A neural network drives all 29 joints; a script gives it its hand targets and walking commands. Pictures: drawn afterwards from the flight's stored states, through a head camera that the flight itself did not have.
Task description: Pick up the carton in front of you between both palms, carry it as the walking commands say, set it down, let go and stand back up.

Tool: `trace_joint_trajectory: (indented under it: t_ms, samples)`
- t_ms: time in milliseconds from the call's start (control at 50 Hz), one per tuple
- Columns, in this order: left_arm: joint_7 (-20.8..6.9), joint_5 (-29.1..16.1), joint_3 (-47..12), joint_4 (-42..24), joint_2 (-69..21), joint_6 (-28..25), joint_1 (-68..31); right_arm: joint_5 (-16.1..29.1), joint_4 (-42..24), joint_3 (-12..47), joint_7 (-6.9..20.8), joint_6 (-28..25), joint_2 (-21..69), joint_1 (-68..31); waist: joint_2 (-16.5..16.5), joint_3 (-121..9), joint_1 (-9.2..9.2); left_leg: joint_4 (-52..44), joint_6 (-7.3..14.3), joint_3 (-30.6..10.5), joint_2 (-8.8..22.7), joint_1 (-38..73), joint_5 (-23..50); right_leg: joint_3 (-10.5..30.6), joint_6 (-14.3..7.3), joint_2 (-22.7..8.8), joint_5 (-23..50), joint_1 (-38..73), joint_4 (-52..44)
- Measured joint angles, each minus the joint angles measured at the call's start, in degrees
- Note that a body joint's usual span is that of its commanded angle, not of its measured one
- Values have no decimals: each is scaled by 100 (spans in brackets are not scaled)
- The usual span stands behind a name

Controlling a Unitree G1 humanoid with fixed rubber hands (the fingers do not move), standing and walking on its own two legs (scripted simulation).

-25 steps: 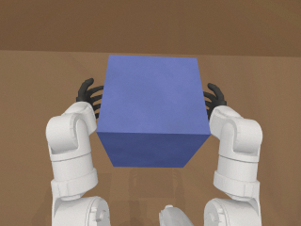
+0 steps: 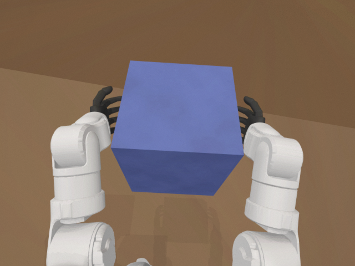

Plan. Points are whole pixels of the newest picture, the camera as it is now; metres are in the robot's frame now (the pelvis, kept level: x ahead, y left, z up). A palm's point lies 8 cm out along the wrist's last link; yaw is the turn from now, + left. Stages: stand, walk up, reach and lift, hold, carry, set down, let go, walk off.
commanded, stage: carry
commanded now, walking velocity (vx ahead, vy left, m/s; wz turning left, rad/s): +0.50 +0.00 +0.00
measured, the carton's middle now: (176, 136) +0.40 +0.03 +0.10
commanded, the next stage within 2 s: none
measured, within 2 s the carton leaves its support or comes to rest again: neither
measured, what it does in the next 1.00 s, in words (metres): climbs: right foot 0.04 m higher, then left foot 0.04 m higher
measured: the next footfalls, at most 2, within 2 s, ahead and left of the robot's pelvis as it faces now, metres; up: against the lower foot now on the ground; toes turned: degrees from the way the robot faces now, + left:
right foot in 0.36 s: +0.38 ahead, -0.09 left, +0.04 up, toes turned -5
left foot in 0.72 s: +0.61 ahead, +0.12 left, +0.08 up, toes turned +5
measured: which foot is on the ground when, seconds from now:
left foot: down 0.00-0.36, up 0.38-0.70, down 0.72-1.00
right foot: up 0.00-0.34, down 0.36-0.72, up 0.74-1.00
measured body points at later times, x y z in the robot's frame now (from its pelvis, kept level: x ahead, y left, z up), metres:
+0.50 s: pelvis +0.30 -0.01 +0.06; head +0.32 +0.00 +0.51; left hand +0.65 +0.18 +0.20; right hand +0.68 -0.12 +0.20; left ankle +0.21 +0.10 -0.55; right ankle +0.33 -0.09 -0.65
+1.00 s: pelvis +0.60 +0.05 +0.12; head +0.65 +0.04 +0.57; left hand +1.00 +0.14 +0.27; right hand +0.95 -0.16 +0.27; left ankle +0.57 +0.12 -0.62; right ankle +0.67 -0.08 -0.53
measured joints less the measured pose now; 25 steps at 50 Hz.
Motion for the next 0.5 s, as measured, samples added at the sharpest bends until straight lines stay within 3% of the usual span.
trace_joint_trajectory:
  t_ms: [60, 120, 180, 260, 320, 360, 400, 460, 500]
  samples:
    - [-46, 31, 57, 145, 11, 33, 48, -34, 202, 177, -8, 32, -77, 31, 147, 89, -557, 28, 6, 1, -106, 371, -445, 459, 46, 211, 491, -1009, 2742]
    - [-57, 290, 184, 66, -327, 132, 140, 174, 65, 215, -53, 169, -213, 297, 332, 163, -904, -558, 14, -79, -132, 943, -460, 464, 44, 357, 733, -1987, 4070]
    - [-97, 506, 324, -327, -572, 174, 234, 446, -89, 216, -142, 140, -275, 344, 431, 266, -1156, -1084, 25, -109, -78, 1501, -509, 296, 35, 321, 818, -2674, 3875]
    - [-139, 652, 352, -715, -671, 133, 276, 669, -94, 191, -193, 34, -356, 140, 448, 254, -1335, -1556, -15, -190, -46, 2165, -693, 125, -7, 226, 918, -3081, 2689]
    - [-170, 750, 288, -745, -627, 139, 299, 749, 146, 218, -194, 21, -461, -67, 502, 65, -1242, -1686, -118, -241, 21, 2612, -997, -63, -63, 256, 971, -2864, 1380]
    - [-179, 832, 224, -504, -594, 158, 228, 745, 411, 222, -159, 57, -575, -167, 614, -99, -1048, -1272, -180, -295, 179, 2727, -1381, -313, -174, 398, 1255, -2424, 637]
    - [-169, 939, 99, -128, -597, 132, 140, 729, 663, 180, -79, 68, -701, -148, 643, -157, -730, 276, -166, -512, 280, 2270, -1374, -449, -262, 465, 1096, -2206, 821]
    - [-149, 890, 36, 31, -536, 269, 284, 619, 911, 93, -18, 107, -578, -59, 389, -161, -218, 2911, -67, -793, 8, 1113, -1111, -354, -297, 489, 796, -1754, 591]
    - [-118, 715, 63, -56, -431, 318, 416, 436, 875, 50, -15, 133, -375, -54, 297, -71, 8, 3535, -14, -769, -9, 473, -932, -275, -270, 489, 808, -1377, 218]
